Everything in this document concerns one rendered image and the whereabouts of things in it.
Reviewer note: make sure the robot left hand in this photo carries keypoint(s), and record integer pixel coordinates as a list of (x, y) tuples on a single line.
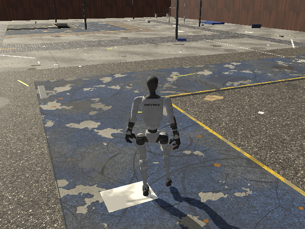
[(129, 136)]

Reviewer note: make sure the robot head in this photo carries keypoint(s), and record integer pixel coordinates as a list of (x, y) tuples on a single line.
[(152, 83)]

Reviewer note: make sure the robot left upper arm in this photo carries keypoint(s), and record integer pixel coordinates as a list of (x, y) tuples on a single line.
[(135, 107)]

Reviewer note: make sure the right robot forearm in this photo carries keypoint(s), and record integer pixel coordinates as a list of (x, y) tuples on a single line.
[(174, 129)]

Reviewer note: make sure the robot right upper arm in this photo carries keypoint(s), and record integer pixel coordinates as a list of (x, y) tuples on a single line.
[(169, 109)]

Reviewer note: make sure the robot left foot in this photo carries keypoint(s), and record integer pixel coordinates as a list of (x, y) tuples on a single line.
[(145, 192)]

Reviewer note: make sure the left robot forearm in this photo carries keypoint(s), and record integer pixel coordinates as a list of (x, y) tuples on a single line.
[(129, 127)]

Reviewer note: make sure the robot right hand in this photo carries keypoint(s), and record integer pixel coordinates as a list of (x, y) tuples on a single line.
[(177, 143)]

